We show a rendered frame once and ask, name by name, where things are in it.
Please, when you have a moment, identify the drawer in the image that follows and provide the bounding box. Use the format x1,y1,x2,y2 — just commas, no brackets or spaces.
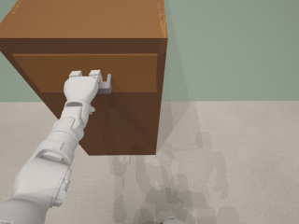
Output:
13,53,158,91

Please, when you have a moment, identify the left robot hand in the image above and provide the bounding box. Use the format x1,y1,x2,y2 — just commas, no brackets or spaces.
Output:
64,70,103,115

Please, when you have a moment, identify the left robot forearm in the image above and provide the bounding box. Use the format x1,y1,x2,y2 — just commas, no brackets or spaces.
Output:
11,99,91,197

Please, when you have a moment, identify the cabinet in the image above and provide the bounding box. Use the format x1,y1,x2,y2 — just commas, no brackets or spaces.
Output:
0,0,168,156

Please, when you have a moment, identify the handle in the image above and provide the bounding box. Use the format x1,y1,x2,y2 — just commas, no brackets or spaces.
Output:
97,74,112,94

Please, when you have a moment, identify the left robot upper arm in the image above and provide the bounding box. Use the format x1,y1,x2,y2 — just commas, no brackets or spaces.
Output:
0,157,72,224

